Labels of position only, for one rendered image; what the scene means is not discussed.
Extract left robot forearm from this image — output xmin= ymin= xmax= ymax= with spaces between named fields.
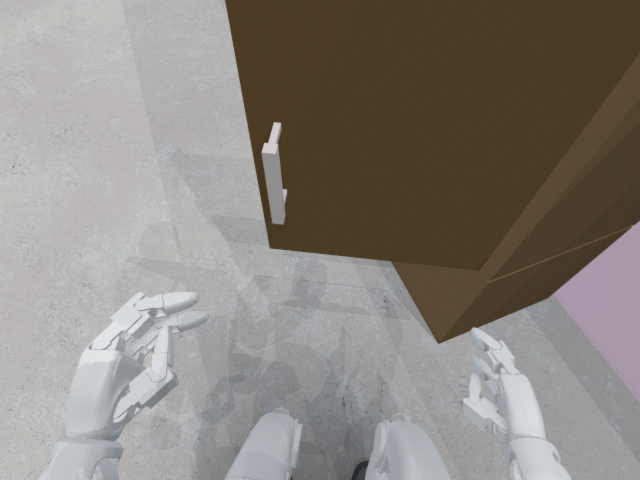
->
xmin=38 ymin=436 xmax=124 ymax=480

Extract left robot hand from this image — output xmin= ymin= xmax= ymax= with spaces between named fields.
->
xmin=65 ymin=292 xmax=209 ymax=441

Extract right robot forearm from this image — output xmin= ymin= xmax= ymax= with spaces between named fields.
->
xmin=506 ymin=437 xmax=572 ymax=480

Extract right robot shin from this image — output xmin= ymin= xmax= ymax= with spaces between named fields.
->
xmin=365 ymin=414 xmax=411 ymax=480

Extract right robot hand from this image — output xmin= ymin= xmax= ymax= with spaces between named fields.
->
xmin=463 ymin=327 xmax=547 ymax=446

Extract robot right thigh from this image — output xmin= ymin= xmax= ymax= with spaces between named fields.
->
xmin=372 ymin=419 xmax=451 ymax=480

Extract cupboard door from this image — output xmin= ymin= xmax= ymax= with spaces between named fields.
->
xmin=225 ymin=0 xmax=640 ymax=271

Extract handle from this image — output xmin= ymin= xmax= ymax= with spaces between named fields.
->
xmin=261 ymin=122 xmax=287 ymax=225

